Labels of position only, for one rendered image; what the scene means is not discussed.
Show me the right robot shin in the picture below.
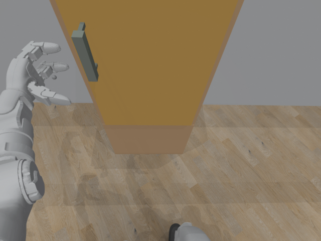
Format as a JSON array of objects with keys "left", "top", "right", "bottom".
[{"left": 174, "top": 222, "right": 192, "bottom": 241}]

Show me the robot right thigh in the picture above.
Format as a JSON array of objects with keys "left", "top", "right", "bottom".
[{"left": 175, "top": 226, "right": 211, "bottom": 241}]

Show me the left robot upper arm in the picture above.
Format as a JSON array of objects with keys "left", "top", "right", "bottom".
[{"left": 0, "top": 159, "right": 45, "bottom": 241}]

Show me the cupboard door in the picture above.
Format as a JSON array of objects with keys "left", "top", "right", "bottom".
[{"left": 55, "top": 0, "right": 238, "bottom": 126}]

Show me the left robot hand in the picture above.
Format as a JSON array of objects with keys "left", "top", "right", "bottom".
[{"left": 6, "top": 41, "right": 71, "bottom": 106}]

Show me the handle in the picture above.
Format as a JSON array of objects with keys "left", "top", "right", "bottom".
[{"left": 71, "top": 22, "right": 99, "bottom": 82}]

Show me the left robot forearm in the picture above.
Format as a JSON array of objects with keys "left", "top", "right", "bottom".
[{"left": 0, "top": 89, "right": 35, "bottom": 165}]

